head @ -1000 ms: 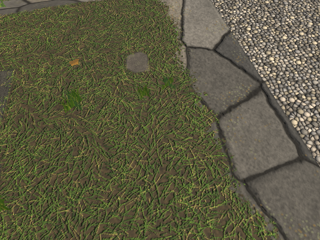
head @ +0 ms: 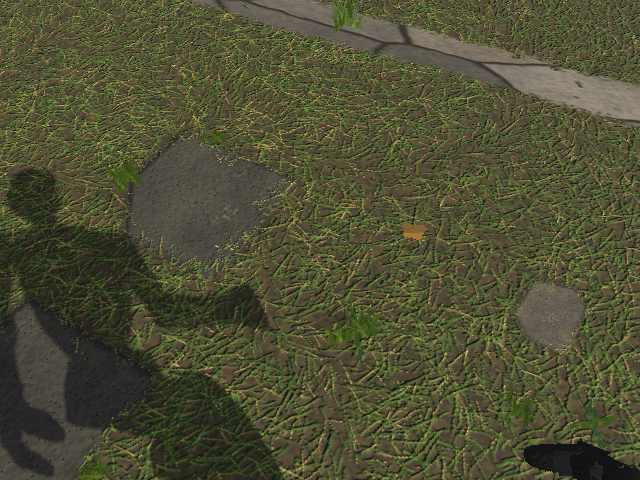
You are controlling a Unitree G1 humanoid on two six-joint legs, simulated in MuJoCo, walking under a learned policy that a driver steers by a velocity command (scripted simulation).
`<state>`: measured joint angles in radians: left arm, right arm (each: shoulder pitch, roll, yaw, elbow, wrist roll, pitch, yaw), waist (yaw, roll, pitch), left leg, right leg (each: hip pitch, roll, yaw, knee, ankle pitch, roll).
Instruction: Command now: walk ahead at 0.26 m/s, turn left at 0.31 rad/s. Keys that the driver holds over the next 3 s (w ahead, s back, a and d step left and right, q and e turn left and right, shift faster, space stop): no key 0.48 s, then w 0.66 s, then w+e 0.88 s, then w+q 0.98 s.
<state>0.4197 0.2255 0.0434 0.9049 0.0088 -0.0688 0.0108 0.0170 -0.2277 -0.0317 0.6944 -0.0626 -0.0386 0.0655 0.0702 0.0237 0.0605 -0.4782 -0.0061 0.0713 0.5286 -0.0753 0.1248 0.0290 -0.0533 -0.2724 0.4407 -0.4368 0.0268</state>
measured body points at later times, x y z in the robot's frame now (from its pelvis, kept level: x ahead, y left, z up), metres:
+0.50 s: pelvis +0.10 +0.00 +0.02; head +0.10 -0.01 +0.47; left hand +0.14 +0.24 -0.13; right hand +0.17 -0.23 -0.13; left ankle +0.12 +0.07 -0.72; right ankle +0.10 -0.12 -0.72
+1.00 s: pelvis +0.24 +0.00 +0.02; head +0.26 +0.02 +0.47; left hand +0.38 +0.25 -0.11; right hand +0.15 -0.23 -0.12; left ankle +0.13 +0.08 -0.72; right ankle +0.34 -0.12 -0.67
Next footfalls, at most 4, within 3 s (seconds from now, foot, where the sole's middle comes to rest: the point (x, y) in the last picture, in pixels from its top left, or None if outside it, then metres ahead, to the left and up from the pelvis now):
0.44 right None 0.14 -0.12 -0.76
1.16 right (398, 449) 0.50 -0.09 -0.76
1.72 left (331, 313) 0.81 0.06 -0.76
2.22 right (462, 268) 0.96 -0.25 -0.76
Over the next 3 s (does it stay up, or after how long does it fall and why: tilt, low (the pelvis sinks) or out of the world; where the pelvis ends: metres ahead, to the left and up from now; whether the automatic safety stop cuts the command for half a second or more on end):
stays up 1.25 -0.20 0.02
